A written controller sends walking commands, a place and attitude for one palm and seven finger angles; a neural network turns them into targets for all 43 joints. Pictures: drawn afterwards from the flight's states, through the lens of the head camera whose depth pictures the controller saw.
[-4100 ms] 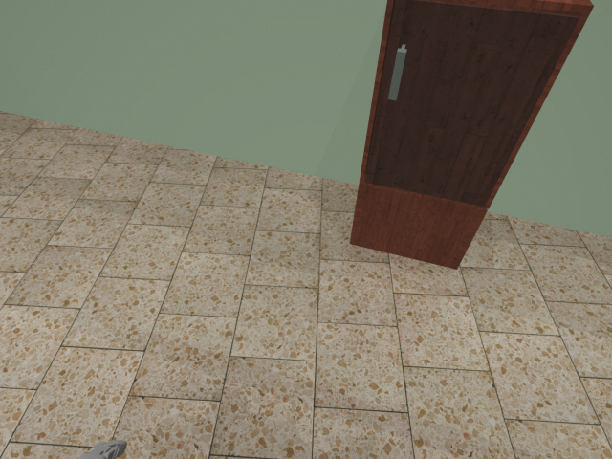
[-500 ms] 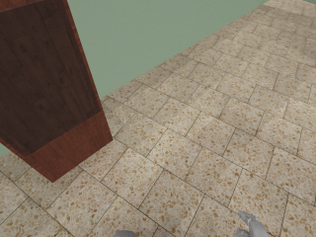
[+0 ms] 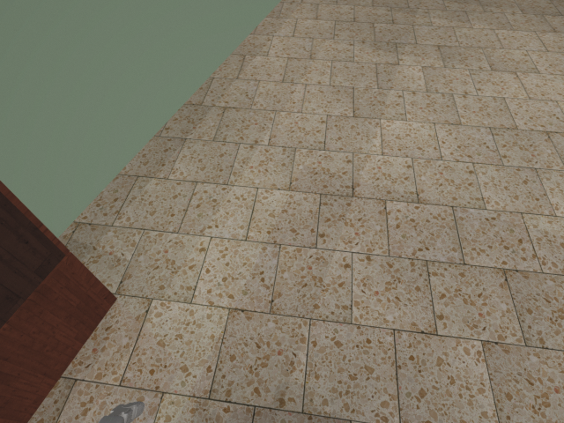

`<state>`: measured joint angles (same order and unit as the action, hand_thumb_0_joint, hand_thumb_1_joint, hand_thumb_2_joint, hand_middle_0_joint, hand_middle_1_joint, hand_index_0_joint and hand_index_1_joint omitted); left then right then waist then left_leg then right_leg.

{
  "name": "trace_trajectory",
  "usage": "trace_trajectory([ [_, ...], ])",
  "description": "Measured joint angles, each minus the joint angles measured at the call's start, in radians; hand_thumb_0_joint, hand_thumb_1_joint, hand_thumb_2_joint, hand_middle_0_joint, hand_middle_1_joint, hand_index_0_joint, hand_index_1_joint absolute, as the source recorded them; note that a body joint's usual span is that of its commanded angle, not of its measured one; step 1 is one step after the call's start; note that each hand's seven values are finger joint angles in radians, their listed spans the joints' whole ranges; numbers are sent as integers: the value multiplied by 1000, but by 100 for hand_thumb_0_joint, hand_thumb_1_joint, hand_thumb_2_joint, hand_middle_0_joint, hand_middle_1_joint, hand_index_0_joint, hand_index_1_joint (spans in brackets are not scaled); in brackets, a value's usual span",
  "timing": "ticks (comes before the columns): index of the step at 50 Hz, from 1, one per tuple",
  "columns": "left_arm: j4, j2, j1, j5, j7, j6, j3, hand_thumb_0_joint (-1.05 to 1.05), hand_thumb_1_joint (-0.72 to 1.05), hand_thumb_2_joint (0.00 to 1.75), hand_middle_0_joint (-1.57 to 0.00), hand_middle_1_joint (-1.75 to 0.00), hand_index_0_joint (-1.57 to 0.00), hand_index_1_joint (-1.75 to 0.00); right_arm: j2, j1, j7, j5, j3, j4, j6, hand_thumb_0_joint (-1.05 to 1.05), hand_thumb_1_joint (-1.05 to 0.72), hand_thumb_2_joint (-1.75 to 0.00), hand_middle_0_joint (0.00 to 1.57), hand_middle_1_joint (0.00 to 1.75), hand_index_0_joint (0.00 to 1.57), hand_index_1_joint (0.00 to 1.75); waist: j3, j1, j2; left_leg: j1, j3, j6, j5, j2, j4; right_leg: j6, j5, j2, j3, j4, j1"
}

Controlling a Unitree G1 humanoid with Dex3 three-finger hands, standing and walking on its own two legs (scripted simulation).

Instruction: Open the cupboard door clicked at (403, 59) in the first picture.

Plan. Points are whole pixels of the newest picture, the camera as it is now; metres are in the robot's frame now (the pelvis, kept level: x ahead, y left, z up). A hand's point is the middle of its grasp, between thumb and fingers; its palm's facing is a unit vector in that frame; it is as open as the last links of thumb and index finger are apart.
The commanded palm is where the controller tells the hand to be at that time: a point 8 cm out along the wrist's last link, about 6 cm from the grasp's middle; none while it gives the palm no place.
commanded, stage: walk to a spot facing it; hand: left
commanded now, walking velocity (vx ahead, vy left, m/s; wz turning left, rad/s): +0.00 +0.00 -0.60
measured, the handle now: out of the picture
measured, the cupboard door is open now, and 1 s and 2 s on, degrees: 0 0 0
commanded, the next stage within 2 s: turn to face it in 1.34 s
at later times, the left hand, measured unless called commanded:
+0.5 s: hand out of the picture +0.13 +0.22 -0.17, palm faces -0.22 -0.96 -0.18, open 7.4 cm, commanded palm none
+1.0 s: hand (219, 395) +0.18 +0.12 -0.15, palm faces -0.57 -0.79 -0.25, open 7.4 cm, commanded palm none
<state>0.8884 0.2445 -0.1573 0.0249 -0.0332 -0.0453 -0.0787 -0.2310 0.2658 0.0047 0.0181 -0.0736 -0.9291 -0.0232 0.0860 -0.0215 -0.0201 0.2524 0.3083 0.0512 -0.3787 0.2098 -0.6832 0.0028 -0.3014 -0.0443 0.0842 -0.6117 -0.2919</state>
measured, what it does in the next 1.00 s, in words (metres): steps on the spot, turning right: left foot, then right foot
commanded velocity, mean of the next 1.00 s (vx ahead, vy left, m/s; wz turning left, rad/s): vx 0.05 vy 0.00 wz -0.60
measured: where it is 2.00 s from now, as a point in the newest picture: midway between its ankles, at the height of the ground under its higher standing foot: outside the picture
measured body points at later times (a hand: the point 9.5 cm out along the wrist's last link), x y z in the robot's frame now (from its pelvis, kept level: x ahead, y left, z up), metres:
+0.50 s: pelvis -0.01 +0.04 +0.01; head +0.03 +0.07 +0.45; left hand +0.14 +0.27 -0.15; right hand +0.03 -0.23 -0.11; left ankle +0.03 +0.13 -0.72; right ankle -0.02 -0.10 -0.69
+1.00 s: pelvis -0.03 +0.02 +0.00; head -0.02 -0.01 +0.45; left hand +0.21 +0.16 -0.13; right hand -0.18 -0.19 -0.16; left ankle +0.03 +0.13 -0.72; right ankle -0.09 -0.06 -0.73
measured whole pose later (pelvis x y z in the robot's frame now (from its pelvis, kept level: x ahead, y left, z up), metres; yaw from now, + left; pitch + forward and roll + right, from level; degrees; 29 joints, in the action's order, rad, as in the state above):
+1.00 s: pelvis -0.03 +0.02 +0.00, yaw -35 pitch +0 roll +0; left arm 0.91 0.20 -0.14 0.03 -0.03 -0.04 -0.07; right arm -0.23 0.30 0.00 0.02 -0.08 -0.98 -0.03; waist 0.06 -0.04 -0.05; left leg 0.29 0.34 0.04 -0.44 0.23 -0.75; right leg -0.01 -0.36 -0.02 0.12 -0.62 -0.27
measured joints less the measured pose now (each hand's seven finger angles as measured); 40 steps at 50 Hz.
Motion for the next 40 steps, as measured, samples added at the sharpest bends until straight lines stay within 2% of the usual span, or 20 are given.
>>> trace_trajectory([
  [1,1,-8,10,0,7,12,4,1,91,90,-20,-30,-20,-30,-14,-2,1,-1,-4,-7,-11,1,-90,-89,21,29,20,30,5,-2,-18,42,-48,11,-65,4,-94,-22,-13,13,-4,-25,-15],
  [3,-2,-24,21,-5,20,23,14,1,91,90,-20,-30,-20,-30,-33,-6,11,-5,-9,-16,-36,1,-90,-89,20,29,20,30,13,-12,-39,125,-158,18,-138,-29,-287,-31,-37,24,-12,-48,-22],
  [6,-8,-36,15,-8,32,21,18,1,91,89,-20,-30,-20,-30,-37,-19,14,-3,-8,-24,-49,1,-91,-89,20,29,20,30,6,-7,-34,205,-228,31,-87,-66,-433,-24,-8,36,-46,4,-3],
  [9,-4,-37,9,-8,33,17,22,1,91,89,-21,-30,-20,-30,-27,-37,10,-1,-4,-13,-42,1,-91,-89,20,29,20,30,-3,-7,-19,238,-254,44,-19,-80,-433,-30,30,49,-78,59,12],
  [13,2,-37,1,-6,29,17,27,1,91,89,-21,-30,-20,-30,-12,-65,9,-2,2,2,-33,1,-91,-89,20,29,20,30,-10,1,-1,233,-269,53,2,-100,-352,-28,58,68,-120,91,14],
  [18,6,-32,-13,0,27,8,25,1,91,89,-21,-30,-20,-30,5,-102,12,-10,11,22,-22,1,-91,-89,20,29,20,30,-15,24,25,162,-265,44,-33,-141,-167,-10,70,89,-175,83,-9],
  [21,10,-19,-23,-3,28,-4,18,1,91,89,-21,-30,-20,-30,18,-111,17,-17,19,39,-5,1,-91,-89,20,29,20,30,-23,32,45,76,-253,30,26,-169,21,13,63,102,-208,48,-39],
  [22,12,-10,-26,-7,29,-10,13,1,91,89,-21,-30,-20,-30,25,-110,19,-16,22,43,4,1,-91,-89,20,29,20,30,-26,31,61,56,-243,-4,52,-177,72,21,53,102,-220,22,-55],
  [23,16,-1,-25,-10,29,-19,6,1,91,89,-21,-30,-20,-30,35,-110,19,-13,27,46,10,1,-91,-89,20,29,20,30,-24,35,79,54,-226,-41,61,-181,71,21,-20,102,-229,-39,-80],
  [24,19,4,-26,-8,28,-26,1,1,91,89,-21,-30,-20,-30,41,-107,16,-8,34,51,12,1,-91,-89,20,29,20,30,-21,39,85,52,-211,-67,62,-174,66,24,-97,106,-215,-132,-113],
  [26,26,14,-33,0,19,-33,-10,1,91,89,-21,-30,-20,-30,52,-98,18,-3,44,52,13,1,-90,-89,20,29,20,30,-20,42,88,30,-184,-89,70,-157,90,38,-137,103,-177,-326,-173],
  [29,30,26,-48,6,4,-36,-24,1,91,89,-20,-30,-20,-30,65,-81,22,1,50,49,12,1,-90,-89,20,29,20,30,-20,46,86,-6,-151,-92,99,-139,155,55,-92,73,-136,-525,-223],
  [31,33,29,-59,6,0,-36,-29,1,91,89,-20,-30,-20,-30,70,-69,24,0,50,45,16,1,-90,-89,21,29,20,30,-21,47,82,-22,-129,-95,114,-129,186,67,-63,50,-123,-578,-228],
  [34,43,27,-71,4,-1,-41,-31,1,91,90,-20,-30,-20,-30,76,-53,25,-2,44,37,22,1,-90,-89,21,29,20,30,-22,43,72,-37,-95,-97,121,-115,209,80,-61,19,-109,-563,-204],
  [40,52,8,-52,1,0,-51,-22,1,91,90,-20,-30,-20,-30,74,-25,18,0,28,7,24,1,-90,-89,21,29,20,30,-7,22,52,-49,-21,-88,108,-81,197,83,-123,-20,-56,-385,-131],
])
